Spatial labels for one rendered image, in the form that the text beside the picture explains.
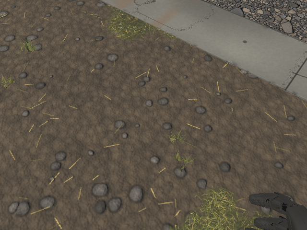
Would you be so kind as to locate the right robot hand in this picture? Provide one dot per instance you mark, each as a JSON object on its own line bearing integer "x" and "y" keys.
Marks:
{"x": 296, "y": 215}

